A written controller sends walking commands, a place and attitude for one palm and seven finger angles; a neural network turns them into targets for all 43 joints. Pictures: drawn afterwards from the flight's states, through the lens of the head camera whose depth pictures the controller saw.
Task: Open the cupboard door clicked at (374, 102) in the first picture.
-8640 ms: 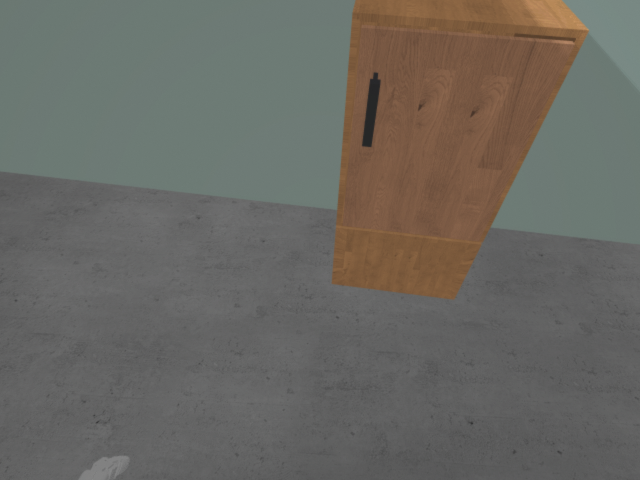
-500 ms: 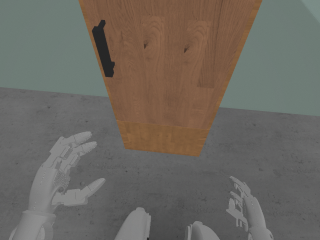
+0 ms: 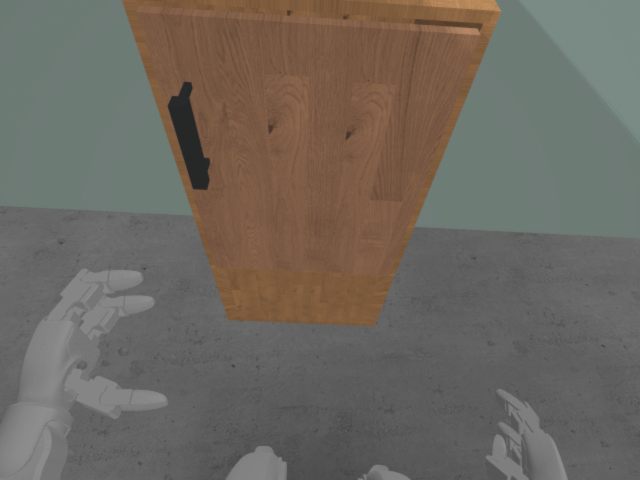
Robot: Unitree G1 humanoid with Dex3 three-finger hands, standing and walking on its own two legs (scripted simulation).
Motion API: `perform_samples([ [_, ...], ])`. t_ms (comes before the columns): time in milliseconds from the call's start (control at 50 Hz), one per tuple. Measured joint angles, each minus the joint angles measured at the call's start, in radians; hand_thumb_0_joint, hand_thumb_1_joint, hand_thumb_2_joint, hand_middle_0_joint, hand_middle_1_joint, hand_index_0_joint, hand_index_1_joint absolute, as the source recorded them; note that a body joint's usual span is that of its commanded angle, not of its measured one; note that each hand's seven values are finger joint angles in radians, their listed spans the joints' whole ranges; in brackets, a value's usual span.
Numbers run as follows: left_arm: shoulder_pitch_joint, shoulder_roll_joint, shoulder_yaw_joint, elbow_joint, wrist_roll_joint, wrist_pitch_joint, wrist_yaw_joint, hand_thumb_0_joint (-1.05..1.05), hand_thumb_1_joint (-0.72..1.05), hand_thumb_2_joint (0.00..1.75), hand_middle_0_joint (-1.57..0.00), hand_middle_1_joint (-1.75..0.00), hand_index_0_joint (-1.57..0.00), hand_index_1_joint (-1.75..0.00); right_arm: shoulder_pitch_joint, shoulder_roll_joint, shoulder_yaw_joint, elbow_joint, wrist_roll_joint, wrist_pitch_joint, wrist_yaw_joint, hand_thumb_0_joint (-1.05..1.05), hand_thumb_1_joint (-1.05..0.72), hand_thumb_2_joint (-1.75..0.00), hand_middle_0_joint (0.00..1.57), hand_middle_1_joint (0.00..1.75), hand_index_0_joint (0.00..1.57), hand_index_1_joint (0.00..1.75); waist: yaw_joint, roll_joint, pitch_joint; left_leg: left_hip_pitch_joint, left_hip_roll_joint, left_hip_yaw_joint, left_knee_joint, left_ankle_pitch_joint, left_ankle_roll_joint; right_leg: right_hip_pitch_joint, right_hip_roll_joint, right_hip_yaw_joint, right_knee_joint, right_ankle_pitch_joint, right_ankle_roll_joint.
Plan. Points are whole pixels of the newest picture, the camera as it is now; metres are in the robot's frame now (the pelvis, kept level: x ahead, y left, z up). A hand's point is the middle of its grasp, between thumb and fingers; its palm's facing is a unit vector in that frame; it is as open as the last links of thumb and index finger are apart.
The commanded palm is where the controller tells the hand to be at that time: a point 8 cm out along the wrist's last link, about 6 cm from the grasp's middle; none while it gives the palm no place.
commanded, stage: raise the hand with hooked fingers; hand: left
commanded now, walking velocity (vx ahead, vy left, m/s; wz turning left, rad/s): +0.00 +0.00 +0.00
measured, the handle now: (194, 138) +0.57 +0.23 +0.07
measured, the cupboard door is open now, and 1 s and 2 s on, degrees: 0 0 0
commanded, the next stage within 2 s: move the hooked fingers beside the handle in 0.90 s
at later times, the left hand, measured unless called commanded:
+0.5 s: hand (70, 287) +0.29 +0.29 +0.09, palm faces +0.05 -1.00 -0.04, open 14.0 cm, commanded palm +0.26 +0.33 +0.09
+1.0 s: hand (88, 297) +0.29 +0.27 +0.08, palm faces +0.06 -1.00 -0.03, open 14.0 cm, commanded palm +0.26 +0.32 +0.09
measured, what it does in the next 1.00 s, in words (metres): stands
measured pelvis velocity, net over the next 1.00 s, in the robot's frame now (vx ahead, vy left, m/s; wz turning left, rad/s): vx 0.00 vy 0.00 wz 0.00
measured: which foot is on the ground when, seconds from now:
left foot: down 0.00-1.00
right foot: down 0.00-1.00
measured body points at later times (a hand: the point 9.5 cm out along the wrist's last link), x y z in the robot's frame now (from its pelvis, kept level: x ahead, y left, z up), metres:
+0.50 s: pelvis +0.00 +0.01 +0.02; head +0.05 +0.02 +0.46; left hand +0.29 +0.34 +0.10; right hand +0.16 -0.24 -0.06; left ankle +0.03 +0.09 -0.68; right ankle +0.00 -0.11 -0.68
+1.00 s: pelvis +0.00 +0.00 +0.02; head +0.05 +0.00 +0.46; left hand +0.28 +0.33 +0.09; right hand +0.16 -0.25 -0.06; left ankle +0.03 +0.09 -0.68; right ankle +0.00 -0.11 -0.68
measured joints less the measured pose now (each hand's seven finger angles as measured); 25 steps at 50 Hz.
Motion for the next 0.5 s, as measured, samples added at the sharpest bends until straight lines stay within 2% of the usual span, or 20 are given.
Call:
perform_samples([
  [100, -0.065, 0.018, 0.05, 0.036, -0.009, -0.011, 0.012, 0.0, -0.41, 0.34, -0.29, -1.14, -0.3, -1.13, -0.008, 0.014, 0.026, -0.017, -0.003, 0.006, 0.015, 0.01, -0.9, -0.9, 0.21, 0.3, 0.2, 0.3, 0.012, 0.006, -0.009, 0.03, -0.007, -0.005, -0.026, 0.008, 0.003, 0.037, -0.005, -0.005, -0.032, 0.009, 0.005],
  [240, -0.177, 0.053, 0.055, 0.178, 0.004, 0.088, -0.078, -0.01, -0.48, 0.31, -0.29, -1.19, -0.3, -1.18, -0.016, 0.009, 0.052, -0.019, 0.003, 0.026, 0.006, 0.01, -0.9, -0.9, 0.21, 0.3, 0.21, 0.3, 0.027, 0.025, 0.011, 0.053, -0.014, -0.008, -0.053, 0.024, 0.01, 0.064, -0.01, -0.008, -0.065, 0.025, 0.011],
  [400, -0.282, 0.091, 0.127, 0.249, -0.015, 0.046, -0.107, -0.01, -0.5, 0.3, -0.3, -1.2, -0.3, -1.19, 0.01, 0.007, 0.056, 0.01, 0.0, 0.03, -0.004, 0.01, -0.9, -0.9, 0.21, 0.3, 0.21, 0.3, 0.025, 0.007, 0.029, 0.086, -0.013, -0.001, -0.09, 0.038, 0.008, 0.092, -0.007, 0.0, -0.097, 0.041, 0.01],
  [500, -0.331, 0.126, 0.138, 0.327, -0.023, 0.09, -0.152, -0.01, -0.5, 0.3, -0.3, -1.2, -0.3, -1.19, 0.033, -0.011, 0.047, 0.016, 0.008, 0.04, -0.003, 0.02, -0.9, -0.9, 0.21, 0.3, 0.21, 0.3, 0.014, 0.013, 0.024, 0.096, -0.012, -0.001, -0.109, 0.046, 0.008, 0.101, -0.006, 0.001, -0.117, 0.05, 0.009],
])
